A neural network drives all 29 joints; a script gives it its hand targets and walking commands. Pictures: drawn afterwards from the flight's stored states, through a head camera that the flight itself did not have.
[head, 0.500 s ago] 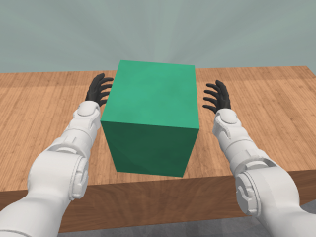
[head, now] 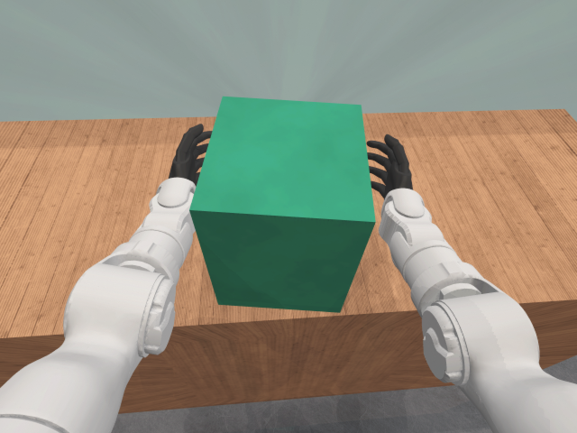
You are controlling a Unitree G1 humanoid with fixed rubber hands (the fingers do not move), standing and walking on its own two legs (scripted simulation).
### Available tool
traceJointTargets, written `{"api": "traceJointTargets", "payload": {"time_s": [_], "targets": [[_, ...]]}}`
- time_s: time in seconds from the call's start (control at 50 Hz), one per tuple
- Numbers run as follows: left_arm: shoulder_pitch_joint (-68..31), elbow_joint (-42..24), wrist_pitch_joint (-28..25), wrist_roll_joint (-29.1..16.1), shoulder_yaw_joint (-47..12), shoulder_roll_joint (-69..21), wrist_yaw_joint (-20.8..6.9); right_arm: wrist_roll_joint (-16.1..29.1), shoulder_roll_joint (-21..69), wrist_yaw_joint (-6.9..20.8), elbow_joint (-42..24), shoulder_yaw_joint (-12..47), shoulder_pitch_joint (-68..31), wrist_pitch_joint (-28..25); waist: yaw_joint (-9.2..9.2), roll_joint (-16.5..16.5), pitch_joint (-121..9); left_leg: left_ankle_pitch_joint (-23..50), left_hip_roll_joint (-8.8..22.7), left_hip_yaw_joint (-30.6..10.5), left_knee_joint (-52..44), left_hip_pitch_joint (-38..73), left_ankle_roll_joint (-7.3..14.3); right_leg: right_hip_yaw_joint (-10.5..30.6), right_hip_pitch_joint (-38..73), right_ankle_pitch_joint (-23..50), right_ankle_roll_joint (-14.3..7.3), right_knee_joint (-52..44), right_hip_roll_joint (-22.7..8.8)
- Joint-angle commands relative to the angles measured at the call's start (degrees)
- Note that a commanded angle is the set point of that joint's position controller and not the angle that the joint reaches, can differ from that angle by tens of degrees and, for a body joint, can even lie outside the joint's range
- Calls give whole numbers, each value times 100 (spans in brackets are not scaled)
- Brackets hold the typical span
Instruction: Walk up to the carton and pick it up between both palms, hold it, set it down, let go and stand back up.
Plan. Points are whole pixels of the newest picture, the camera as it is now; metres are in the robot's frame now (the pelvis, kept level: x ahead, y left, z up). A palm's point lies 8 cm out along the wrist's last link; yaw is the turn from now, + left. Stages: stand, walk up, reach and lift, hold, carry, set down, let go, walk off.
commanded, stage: reach and lift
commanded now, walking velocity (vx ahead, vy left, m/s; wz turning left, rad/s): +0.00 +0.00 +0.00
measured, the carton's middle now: (285, 211) +0.43 +0.01 +0.05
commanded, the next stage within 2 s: none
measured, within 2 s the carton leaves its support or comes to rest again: leaves its support in 1.80 s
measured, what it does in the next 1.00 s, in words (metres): stands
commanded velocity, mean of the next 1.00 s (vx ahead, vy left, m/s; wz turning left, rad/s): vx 0.00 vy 0.00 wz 0.00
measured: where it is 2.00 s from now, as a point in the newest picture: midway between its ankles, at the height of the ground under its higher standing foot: outside the picture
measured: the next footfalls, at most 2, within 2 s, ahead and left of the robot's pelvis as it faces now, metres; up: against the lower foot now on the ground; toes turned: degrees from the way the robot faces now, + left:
none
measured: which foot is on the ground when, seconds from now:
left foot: down 0.00-1.00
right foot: down 0.00-1.00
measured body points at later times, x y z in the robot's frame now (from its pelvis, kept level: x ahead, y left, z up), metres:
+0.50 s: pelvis +0.03 +0.01 +0.02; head +0.06 +0.02 +0.47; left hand +0.46 +0.15 +0.09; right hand +0.43 -0.14 +0.09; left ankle +0.01 +0.12 -0.73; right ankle +0.02 -0.12 -0.73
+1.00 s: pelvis +0.03 +0.01 +0.02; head +0.07 +0.03 +0.47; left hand +0.45 +0.15 +0.09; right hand +0.43 -0.14 +0.09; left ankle +0.01 +0.12 -0.73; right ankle +0.02 -0.12 -0.73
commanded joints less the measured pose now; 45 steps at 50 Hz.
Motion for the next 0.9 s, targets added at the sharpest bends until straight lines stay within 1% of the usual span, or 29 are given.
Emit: {"api": "traceJointTargets", "payload": {"time_s": [0.0,0.04,0.06,0.1,0.12,0.16,0.18,0.22,0.26,0.3,0.34,0.4,0.48,0.56,0.62,0.66,0.7,0.74,0.78,0.88], "targets": [[-2637,-1125,-211,494,345,-44,-52,-629,35,-36,-1030,-498,-2390,-253,-110,205,-2950,1681,-209,229,-172,1548,-236,-22,1797,1395,14,-218,63],[-2616,-1270,-148,824,598,-255,-86,-1025,295,-57,-1109,-843,-2352,-299,-135,204,-2855,1772,-219,268,-242,1644,-246,-43,1980,1508,21,-299,60],[-2601,-1366,-105,1045,760,-463,-140,-1255,522,-20,-1176,-1016,-2342,-339,-111,226,-2776,1862,-217,296,-301,1753,-265,-73,2078,1550,23,-362,60],[-2545,-1580,-44,1629,1192,-968,-317,-1883,1072,175,-1323,-1452,-2235,-445,-43,262,-2616,1981,-231,374,-468,2024,-286,-151,2304,1533,38,-525,49],[-2546,-1713,-37,1960,1338,-1407,-452,-2304,1574,333,-1446,-1653,-2207,-522,-35,298,-2598,2061,-242,418,-561,2182,-307,-206,2463,1558,48,-622,48],[-2459,-1621,0,2676,1380,-3082,-892,-3239,3413,848,-1605,-1737,-2233,-638,7,442,-2365,2225,-253,490,-713,2585,-354,-342,2777,1683,29,-827,64],[-2226,-1504,3,2900,1464,-3474,-1030,-3502,3737,1058,-1722,-1754,-2116,-671,61,552,-2359,2327,-258,522,-739,2692,-401,-345,3012,1879,-25,-853,85],[-1889,-1556,56,3159,1614,-3766,-1091,-3724,3892,1259,-1839,-1758,-1902,-679,99,604,-2207,2363,-248,527,-865,2684,-436,-347,3398,2073,-50,-878,126],[-1724,-1745,197,3314,1786,-3787,-1101,-3866,3920,1323,-1901,-1745,-1768,-670,110,428,-1844,2295,-241,554,-1004,2601,-391,-352,3656,2080,17,-896,139],[-1639,-2027,335,3341,1768,-3884,-1100,-3944,3953,1353,-2002,-1667,-1740,-725,136,286,-1685,2490,-213,580,-1046,2707,-385,-413,3694,2070,85,-912,190],[-1471,-2164,486,3378,1752,-3941,-1111,-3971,3966,1365,-1975,-1592,-1620,-731,132,115,-1462,2598,-194,610,-1064,2881,-351,-450,3664,1956,115,-987,230],[-1307,-2456,645,3335,1648,-4010,-1122,-3908,4029,1354,-1987,-1422,-1459,-748,154,-1,-1375,2793,-192,668,-1066,2985,-318,-455,3764,2155,179,-989,241],[-1151,-2771,786,3233,1439,-4078,-1134,-3741,4038,1305,-2021,-1241,-1302,-782,111,39,-1250,2833,-218,693,-1080,3006,-314,-444,3912,2434,209,-972,221],[-984,-2983,923,3209,1254,-4165,-1135,-3593,4004,1268,-2133,-1081,-1262,-841,143,154,-1179,2858,-242,716,-1082,3020,-315,-449,3984,2619,205,-952,208],[-874,-3106,1042,3209,1240,-4136,-1161,-3509,3988,1233,-2265,-1001,-1216,-822,168,115,-1099,2687,-273,743,-1127,2962,-261,-431,4089,2669,223,-974,180],[-840,-3190,1087,3194,1182,-4177,-1170,-3487,3956,1221,-2318,-994,-1212,-831,149,138,-1147,2692,-268,728,-1140,2967,-266,-452,4104,2715,231,-957,182],[-798,-3247,1126,3177,1143,-4186,-1176,-3467,3941,1209,-2366,-980,-1169,-836,135,137,-1158,2727,-263,722,-1127,3027,-273,-464,4068,2672,227,-971,186],[-761,-3279,1148,3201,1152,-4190,-1173,-3454,3953,1210,-2442,-941,-1175,-844,179,151,-1171,2731,-273,730,-1127,3007,-269,-469,4103,2677,218,-975,187],[-758,-3316,1152,3177,1117,-4209,-1164,-3442,3945,1206,-2472,-924,-1196,-857,176,124,-1246,2733,-268,724,-1133,2989,-261,-482,4115,2702,215,-967,191],[-719,-3367,1159,3188,1092,-4197,-1141,-3420,3891,1213,-2415,-938,-1115,-862,167,136,-1180,2781,-249,708,-1127,3097,-267,-502,4005,2591,186,-1015,210]]}}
